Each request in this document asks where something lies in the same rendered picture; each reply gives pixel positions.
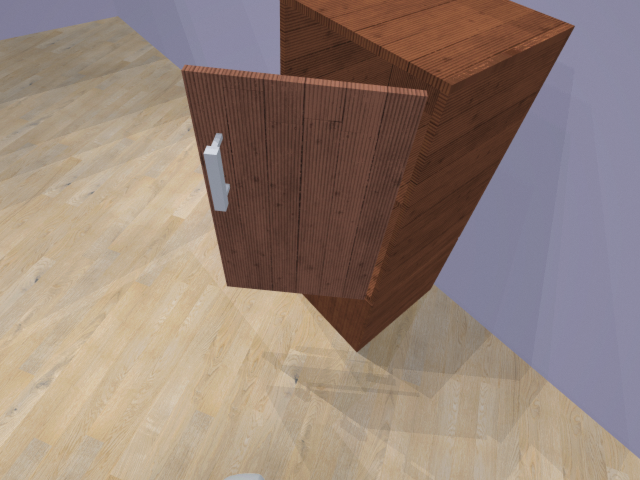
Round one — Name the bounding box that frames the cupboard door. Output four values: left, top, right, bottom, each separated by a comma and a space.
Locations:
181, 65, 428, 300

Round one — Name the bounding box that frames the handle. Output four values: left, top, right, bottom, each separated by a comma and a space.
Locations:
203, 133, 230, 212

